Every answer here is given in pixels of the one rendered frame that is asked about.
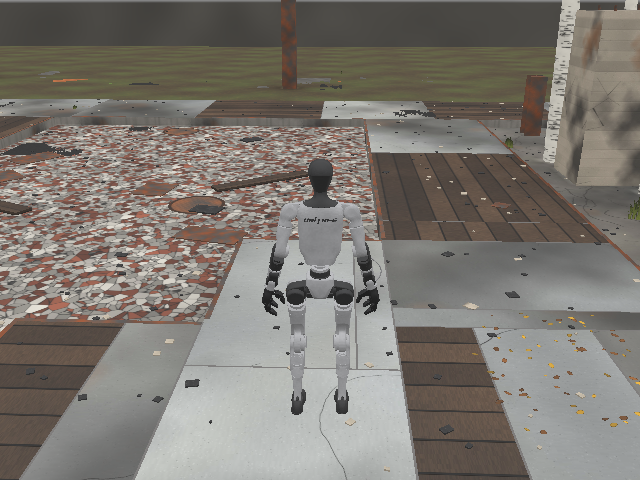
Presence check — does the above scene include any robot left forearm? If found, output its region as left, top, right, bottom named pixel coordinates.
left=264, top=243, right=284, bottom=291

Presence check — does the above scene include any left robot foot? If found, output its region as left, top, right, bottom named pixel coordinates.
left=291, top=389, right=306, bottom=415

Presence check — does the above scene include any robot left upper arm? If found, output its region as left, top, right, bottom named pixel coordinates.
left=274, top=202, right=300, bottom=258

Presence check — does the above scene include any left robot hand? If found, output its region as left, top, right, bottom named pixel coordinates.
left=262, top=288, right=285, bottom=316

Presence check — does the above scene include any robot left shin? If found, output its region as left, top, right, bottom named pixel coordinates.
left=290, top=335, right=305, bottom=401

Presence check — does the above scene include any robot right upper arm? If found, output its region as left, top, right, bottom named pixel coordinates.
left=341, top=202, right=368, bottom=258

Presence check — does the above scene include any robot right forearm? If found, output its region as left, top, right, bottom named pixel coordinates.
left=357, top=242, right=377, bottom=290

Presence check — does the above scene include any right robot hand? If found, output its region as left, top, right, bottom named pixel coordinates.
left=356, top=287, right=380, bottom=315

